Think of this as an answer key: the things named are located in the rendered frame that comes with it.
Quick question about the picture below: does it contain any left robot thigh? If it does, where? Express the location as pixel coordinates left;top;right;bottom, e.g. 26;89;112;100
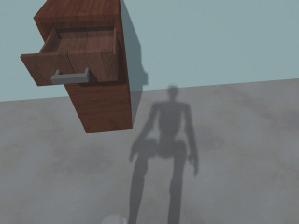
101;214;127;224

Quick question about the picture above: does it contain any handle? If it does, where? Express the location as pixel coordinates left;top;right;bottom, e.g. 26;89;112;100
50;67;89;85

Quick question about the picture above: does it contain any drawer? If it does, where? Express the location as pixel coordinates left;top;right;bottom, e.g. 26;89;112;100
20;24;119;87

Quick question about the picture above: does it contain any cabinet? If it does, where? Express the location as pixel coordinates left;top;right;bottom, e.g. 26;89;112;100
34;0;133;133

